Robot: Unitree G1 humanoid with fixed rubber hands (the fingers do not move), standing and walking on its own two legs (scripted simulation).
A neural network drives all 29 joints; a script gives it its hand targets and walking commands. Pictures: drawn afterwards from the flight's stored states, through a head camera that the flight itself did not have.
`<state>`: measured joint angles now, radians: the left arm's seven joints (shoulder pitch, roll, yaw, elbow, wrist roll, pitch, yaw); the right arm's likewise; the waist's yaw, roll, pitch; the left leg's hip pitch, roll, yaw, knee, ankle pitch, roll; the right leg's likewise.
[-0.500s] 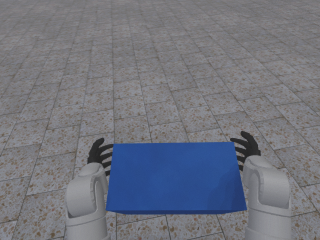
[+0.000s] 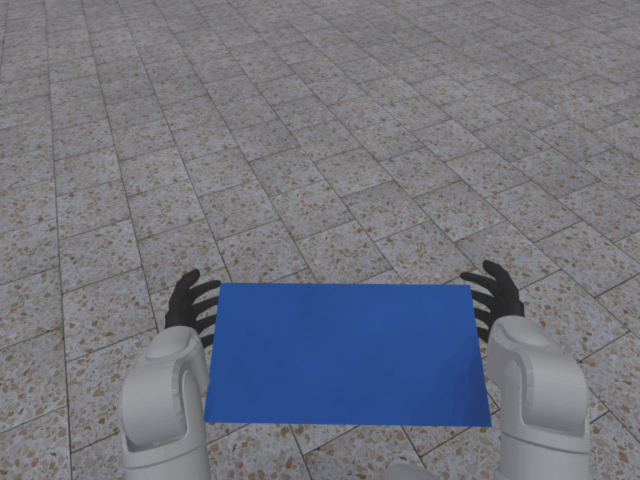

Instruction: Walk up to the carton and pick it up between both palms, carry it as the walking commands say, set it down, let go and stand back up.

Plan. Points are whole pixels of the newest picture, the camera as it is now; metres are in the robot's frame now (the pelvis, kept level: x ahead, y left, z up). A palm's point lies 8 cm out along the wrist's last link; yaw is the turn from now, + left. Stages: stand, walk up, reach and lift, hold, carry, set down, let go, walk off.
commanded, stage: carry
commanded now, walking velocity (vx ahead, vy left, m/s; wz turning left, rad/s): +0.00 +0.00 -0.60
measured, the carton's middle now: (341, 361) +0.27 +0.01 -0.01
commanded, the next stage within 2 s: none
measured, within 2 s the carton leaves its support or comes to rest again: neither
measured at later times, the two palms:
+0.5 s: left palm (289, 328) +0.27 +0.07 +0.07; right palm (634, 415) +0.17 -0.27 +0.08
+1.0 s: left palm (408, 369) +0.22 -0.06 +0.07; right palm out of the picture +0.00 -0.34 +0.05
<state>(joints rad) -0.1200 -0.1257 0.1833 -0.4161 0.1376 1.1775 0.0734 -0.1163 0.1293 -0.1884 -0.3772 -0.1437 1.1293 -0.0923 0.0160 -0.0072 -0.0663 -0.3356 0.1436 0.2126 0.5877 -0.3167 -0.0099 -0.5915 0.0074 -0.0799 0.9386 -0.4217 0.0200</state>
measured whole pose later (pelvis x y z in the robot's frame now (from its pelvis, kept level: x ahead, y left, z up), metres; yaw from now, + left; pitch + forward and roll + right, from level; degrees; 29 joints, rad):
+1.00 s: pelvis -0.09 -0.03 +0.00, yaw -35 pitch +3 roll +1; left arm -0.14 -0.13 0.16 -0.34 0.14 1.15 0.09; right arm -0.12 0.11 -0.21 -0.33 -0.12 1.14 -0.12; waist -0.02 0.03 -0.02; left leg -0.56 0.14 0.08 1.08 -0.51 -0.11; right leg -0.38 -0.01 -0.07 0.59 -0.28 -0.04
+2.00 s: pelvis -0.01 +0.11 +0.01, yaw -70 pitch +4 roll +2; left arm -0.12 -0.13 0.18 -0.44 0.14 1.12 0.06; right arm -0.13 0.13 -0.19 -0.40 -0.12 1.12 -0.11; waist -0.01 0.00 -0.01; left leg -0.59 0.09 0.02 0.97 -0.38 -0.09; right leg -0.34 -0.06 0.01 0.50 -0.24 0.00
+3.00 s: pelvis +0.05 +0.15 +0.00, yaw -75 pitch +3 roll +0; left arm -0.18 -0.14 0.19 -0.28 0.16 1.12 0.08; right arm -0.18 0.12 -0.23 -0.24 -0.17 1.12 -0.07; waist 0.01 0.00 -0.10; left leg -0.36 0.08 0.15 0.48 -0.16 0.00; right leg -0.27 -0.03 -0.07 0.49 -0.27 0.00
